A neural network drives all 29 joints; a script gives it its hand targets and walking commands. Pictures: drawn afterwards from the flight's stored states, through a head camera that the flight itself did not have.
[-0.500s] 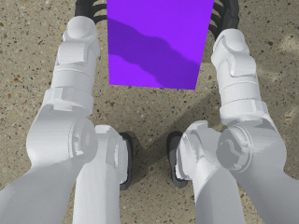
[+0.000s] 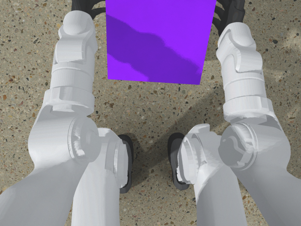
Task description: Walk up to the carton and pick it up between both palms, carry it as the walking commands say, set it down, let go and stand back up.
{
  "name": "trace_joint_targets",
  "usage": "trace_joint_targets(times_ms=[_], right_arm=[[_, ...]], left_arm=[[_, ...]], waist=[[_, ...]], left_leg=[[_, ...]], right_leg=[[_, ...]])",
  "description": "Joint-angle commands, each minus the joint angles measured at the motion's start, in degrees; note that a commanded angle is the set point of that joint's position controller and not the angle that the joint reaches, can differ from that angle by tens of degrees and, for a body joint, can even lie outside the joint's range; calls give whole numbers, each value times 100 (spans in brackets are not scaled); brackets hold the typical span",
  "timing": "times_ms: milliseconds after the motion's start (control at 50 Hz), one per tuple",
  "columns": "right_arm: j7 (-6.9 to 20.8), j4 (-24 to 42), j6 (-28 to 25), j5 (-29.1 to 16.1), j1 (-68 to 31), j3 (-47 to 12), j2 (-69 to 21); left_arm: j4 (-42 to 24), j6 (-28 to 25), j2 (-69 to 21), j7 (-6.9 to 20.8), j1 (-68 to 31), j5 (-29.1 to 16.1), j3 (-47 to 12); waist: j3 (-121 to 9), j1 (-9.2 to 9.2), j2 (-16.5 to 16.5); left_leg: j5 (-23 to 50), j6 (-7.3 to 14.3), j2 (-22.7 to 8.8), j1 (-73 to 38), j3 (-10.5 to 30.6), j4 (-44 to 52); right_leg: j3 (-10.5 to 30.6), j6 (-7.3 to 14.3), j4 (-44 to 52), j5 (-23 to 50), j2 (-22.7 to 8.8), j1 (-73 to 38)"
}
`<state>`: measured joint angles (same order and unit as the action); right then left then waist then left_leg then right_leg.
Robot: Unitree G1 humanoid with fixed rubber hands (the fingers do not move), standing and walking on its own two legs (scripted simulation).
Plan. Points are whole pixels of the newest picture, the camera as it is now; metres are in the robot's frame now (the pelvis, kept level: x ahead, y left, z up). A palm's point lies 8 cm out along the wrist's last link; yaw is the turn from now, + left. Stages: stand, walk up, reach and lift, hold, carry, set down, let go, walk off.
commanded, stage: set down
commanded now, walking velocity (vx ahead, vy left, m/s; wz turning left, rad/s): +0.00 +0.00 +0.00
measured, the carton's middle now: (155, 27) +0.56 +0.00 -0.22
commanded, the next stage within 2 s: none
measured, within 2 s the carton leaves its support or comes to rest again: rests again in 1.32 s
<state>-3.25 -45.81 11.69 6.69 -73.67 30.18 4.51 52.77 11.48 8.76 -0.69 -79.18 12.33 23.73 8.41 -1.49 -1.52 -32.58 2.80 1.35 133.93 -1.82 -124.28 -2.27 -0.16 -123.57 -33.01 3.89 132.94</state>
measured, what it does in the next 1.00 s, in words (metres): stands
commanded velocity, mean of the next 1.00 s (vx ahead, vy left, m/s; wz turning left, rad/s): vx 0.00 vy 0.00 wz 0.00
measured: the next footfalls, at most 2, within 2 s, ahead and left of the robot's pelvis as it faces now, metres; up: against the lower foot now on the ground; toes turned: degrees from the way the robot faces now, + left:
none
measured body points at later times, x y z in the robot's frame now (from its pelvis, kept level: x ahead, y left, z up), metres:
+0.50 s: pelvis +0.01 +0.00 +0.00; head +0.36 +0.02 +0.27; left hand +0.57 +0.15 -0.14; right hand +0.56 -0.15 -0.14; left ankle +0.10 +0.10 -0.34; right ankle +0.11 -0.11 -0.34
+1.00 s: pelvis +0.01 +0.00 -0.01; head +0.36 +0.02 +0.27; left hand +0.58 +0.15 -0.15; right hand +0.56 -0.15 -0.14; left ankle +0.10 +0.10 -0.34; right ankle +0.11 -0.11 -0.34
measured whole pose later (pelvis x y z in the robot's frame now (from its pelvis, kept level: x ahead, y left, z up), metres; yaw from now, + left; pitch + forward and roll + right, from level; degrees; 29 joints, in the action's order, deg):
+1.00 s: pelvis +0.01 +0.00 -0.01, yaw +0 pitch +42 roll -2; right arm -2.9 -49.8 6.1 5.0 -75.4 27.8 6.6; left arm 57.2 5.9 11.3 0.7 -80.8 9.6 22.3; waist 10.2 -0.9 -1.3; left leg -34.9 2.4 1.1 133.5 -1.6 -126.4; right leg -2.5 -0.1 -125.4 -34.8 4.6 132.8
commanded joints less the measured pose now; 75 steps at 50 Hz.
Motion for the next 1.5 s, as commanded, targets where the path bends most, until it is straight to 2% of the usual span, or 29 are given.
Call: trace_joint_targets(times_ms=[0, 420, 840, 980, 1080, 1160, 1200, 1260, 1300, 1340, 1400, 1480], right_arm=[[1325, -857, 316, -272, -1978, -2271, -4648], [1234, -1171, 220, -186, -1590, -2162, -4199], [1134, -1385, 106, -127, -1321, -2063, -3801], [918, -1499, -53, -167, -1030, -1902, -3025], [518, -1650, -293, -213, -588, -1610, -1750], [32, -1585, -647, -478, -333, -1470, -423], [-300, -1274, -922, -796, -491, -1488, 523], [-559, -631, -1173, -1381, -1182, -1751, 1069], [-604, -459, -1243, -1855, -1325, -2052, 1171], [-564, -817, -1176, -2055, -1253, -2288, 1254], [-534, -967, -1116, -2161, -1462, -2350, 1455], [-517, -1209, -1091, -2096, -1671, -2215, 1699]], left_arm=[[974, 252, -4476, 1221, -1193, -206, -1707], [1338, 146, -3918, 1170, -794, -132, -1516], [1495, 15, -3399, 1108, -628, -156, -1438], [1494, -119, -2595, 890, -419, -242, -1363], [1532, -353, -1258, 501, -206, -312, -1165], [1222, -739, 188, 17, -395, -679, -1167], [944, -1017, 1161, -295, -587, -1031, -1221], [387, -1247, 1655, -529, -1317, -1708, -1592], [199, -1297, 1737, -557, -1524, -2155, -1957], [551, -1217, 1786, -513, -1439, -2404, -2170], [758, -1143, 1863, -453, -1588, -2603, -2313], [1063, -1080, 1975, -387, -1805, -2620, -2261]], waist=[[-4630, 344, 243], [-4316, 415, 146], [-4169, 385, 176], [-4225, 375, 168], [-4271, 358, 158], [-4516, 229, 211], [-4816, 134, 286], [-5759, -15, 409], [-6205, -22, 519], [-5945, 11, 567], [-5688, -60, 530], [-5155, -150, 479]], left_leg=[[1323, -67, 491, -2987, 211, 1109], [1318, -71, 440, -2852, 223, 1042], [1340, -113, 376, -2844, 224, 939], [1343, -167, 332, -2957, 239, 917], [1323, -238, 271, -3112, 270, 933], [1606, -320, 234, -3284, 312, 916], [1942, -339, 199, -3446, 361, 854], [2388, -300, 158, -3837, 429, 682], [2483, -273, 116, -4169, 441, 637], [2119, -278, 54, -4068, 443, 670], [1538, -285, -42, -3799, 434, 736], [997, -282, -115, -3414, 447, 783]], right_leg=[[15, -149, 882, 1136, 418, -2220], [63, -183, 850, 1121, 409, -2181], [57, -224, 793, 1164, 396, -2230], [33, -272, 766, 1208, 366, -2361], [11, -307, 785, 1267, 318, -2580], [23, -285, 805, 1683, 280, -2872], [45, -257, 790, 2041, 236, -3026], [131, -214, 645, 2478, 144, -3422], [166, -191, 607, 2561, 68, -3636], [203, -183, 639, 2179, -14, -3470], [238, -141, 717, 1709, -118, -3358], [248, -112, 750, 1341, -198, -3127]])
